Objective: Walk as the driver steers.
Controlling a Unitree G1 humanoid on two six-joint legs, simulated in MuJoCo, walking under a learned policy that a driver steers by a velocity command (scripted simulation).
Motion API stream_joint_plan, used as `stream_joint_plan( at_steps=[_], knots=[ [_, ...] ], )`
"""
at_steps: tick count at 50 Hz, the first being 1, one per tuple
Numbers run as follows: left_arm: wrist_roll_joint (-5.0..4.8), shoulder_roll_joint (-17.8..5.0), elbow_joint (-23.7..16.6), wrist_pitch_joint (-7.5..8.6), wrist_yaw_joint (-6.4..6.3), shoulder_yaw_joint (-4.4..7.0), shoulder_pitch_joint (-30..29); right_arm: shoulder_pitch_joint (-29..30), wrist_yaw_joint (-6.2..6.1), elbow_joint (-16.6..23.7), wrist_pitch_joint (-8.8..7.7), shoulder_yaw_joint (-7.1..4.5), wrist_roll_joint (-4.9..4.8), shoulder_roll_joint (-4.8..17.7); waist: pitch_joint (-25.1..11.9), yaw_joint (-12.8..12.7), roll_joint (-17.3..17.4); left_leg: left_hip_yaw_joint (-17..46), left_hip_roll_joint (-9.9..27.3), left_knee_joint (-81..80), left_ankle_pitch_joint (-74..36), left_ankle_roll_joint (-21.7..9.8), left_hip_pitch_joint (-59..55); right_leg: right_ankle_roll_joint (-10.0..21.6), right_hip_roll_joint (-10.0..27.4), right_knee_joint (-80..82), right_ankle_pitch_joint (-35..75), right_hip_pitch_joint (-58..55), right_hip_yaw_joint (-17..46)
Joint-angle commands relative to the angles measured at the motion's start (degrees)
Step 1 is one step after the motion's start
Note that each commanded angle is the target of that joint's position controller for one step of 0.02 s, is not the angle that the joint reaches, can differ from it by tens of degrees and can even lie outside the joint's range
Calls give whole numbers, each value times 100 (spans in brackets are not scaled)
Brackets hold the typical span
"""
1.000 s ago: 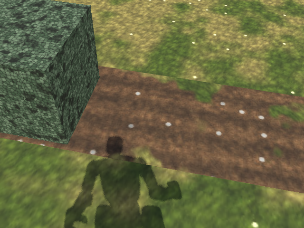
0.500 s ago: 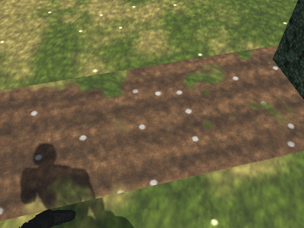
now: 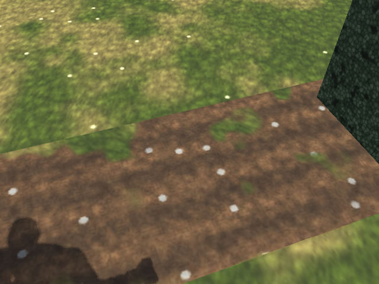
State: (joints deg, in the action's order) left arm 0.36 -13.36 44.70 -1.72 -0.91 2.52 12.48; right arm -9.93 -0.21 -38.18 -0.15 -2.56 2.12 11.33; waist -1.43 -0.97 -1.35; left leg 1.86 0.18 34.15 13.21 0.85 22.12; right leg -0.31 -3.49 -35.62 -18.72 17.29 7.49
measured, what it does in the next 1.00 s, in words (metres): stands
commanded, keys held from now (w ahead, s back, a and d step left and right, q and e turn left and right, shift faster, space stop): no key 1.00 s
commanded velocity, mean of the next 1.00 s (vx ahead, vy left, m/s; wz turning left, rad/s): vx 0.01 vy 0.00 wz -0.04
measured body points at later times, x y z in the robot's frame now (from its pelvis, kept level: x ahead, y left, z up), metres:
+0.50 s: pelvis +0.04 +0.02 +0.00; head +0.04 +0.01 +0.45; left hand +0.08 +0.27 -0.14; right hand +0.17 -0.23 -0.10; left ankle +0.05 +0.13 -0.73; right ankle -0.01 -0.13 -0.73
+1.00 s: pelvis +0.03 +0.02 +0.01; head +0.04 +0.02 +0.46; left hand +0.03 +0.26 -0.15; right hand +0.11 -0.23 -0.13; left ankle +0.05 +0.13 -0.73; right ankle -0.01 -0.13 -0.73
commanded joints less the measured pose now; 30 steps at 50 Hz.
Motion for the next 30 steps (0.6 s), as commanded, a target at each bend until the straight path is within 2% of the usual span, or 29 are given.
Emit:
stream_joint_plan(
  at_steps=[1,2,3,6,9,15,30],
  knots=[
    [54,-444,-75,-112,37,143,424,239,38,414,-76,-185,-62,742,149,-106,800,838,580,-1185,778,-258,-199,44,283,626,-44,-90,133],
    [21,-433,-45,-80,48,138,394,248,28,462,-87,-198,-69,795,289,-58,661,696,468,-1130,790,-169,-324,118,290,684,-122,90,145],
    [3,-429,-2,-39,48,141,396,208,17,480,-100,-196,-79,758,269,-24,582,661,454,-1038,574,-163,-504,148,316,744,-95,156,153],
    [19,-425,150,68,34,160,411,55,6,504,-123,-196,-115,625,7,77,387,550,436,-715,-494,-265,-1020,83,367,817,261,141,186],
    [-19,-390,267,98,40,160,386,-39,19,524,-93,-222,-144,588,-103,139,187,461,383,-559,-1018,-326,-1257,56,371,816,571,83,190],
    [-48,-357,521,91,11,155,511,-142,30,449,-25,-247,-159,538,-18,123,121,354,290,-525,-1236,-337,-1307,21,398,829,861,-74,189],
    [-71,-342,1179,102,-114,145,485,-253,-70,-72,4,-271,-187,520,234,103,142,242,180,-644,-1158,-265,-1310,-35,401,953,1032,-301,77]
  ],
)
Velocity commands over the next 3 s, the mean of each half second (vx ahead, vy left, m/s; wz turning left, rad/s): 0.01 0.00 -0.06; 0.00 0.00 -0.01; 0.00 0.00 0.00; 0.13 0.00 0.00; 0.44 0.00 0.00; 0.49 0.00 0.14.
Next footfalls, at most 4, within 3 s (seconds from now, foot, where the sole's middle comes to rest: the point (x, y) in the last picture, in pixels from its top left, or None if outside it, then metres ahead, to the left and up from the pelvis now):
2.36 left None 0.39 0.11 -0.76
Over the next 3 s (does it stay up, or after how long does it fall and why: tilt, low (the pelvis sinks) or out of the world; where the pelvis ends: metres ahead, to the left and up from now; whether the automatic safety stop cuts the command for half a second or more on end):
stays up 0.62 -0.08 -0.07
